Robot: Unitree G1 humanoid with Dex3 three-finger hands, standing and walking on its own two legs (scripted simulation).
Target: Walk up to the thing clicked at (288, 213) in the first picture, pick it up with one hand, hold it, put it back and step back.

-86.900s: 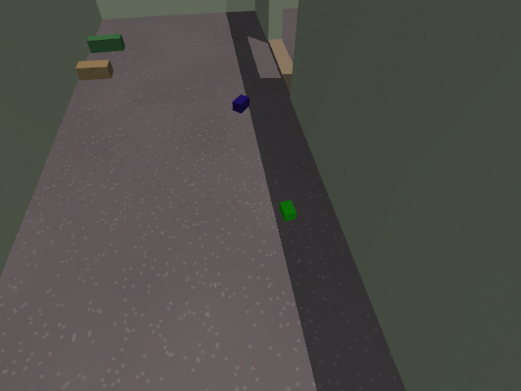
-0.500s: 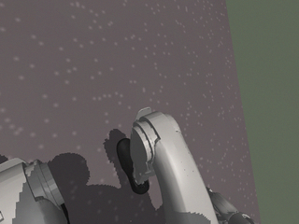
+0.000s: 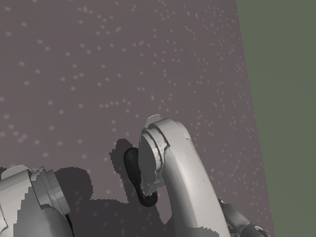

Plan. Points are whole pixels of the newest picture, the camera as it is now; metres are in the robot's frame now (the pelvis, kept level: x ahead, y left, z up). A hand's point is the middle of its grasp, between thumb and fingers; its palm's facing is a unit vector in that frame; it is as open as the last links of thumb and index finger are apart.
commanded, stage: close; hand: left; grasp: from above
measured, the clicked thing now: out of the picture +0.48 +0.34 -0.28
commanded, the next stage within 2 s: go down in 1.16 s
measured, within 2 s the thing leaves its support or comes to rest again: neither
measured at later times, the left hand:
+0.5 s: hand out of the picture +0.47 +0.33 -0.24, palm faces -0.51 -0.05 -0.86, open 12.4 cm
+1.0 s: hand out of the picture +0.47 +0.33 -0.23, palm faces -0.50 -0.06 -0.87, open 12.5 cm
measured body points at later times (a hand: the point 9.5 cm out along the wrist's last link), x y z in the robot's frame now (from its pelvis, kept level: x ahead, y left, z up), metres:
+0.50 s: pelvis +0.00 +0.00 +0.00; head +0.28 +0.13 +0.32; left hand +0.49 +0.33 -0.19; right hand +0.06 -0.27 -0.04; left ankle +0.06 +0.11 -0.27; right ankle +0.14 -0.15 -0.27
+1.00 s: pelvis +0.00 +0.00 +0.00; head +0.28 +0.15 +0.33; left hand +0.49 +0.34 -0.18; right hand +0.06 -0.27 -0.03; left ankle +0.06 +0.11 -0.27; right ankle +0.14 -0.14 -0.27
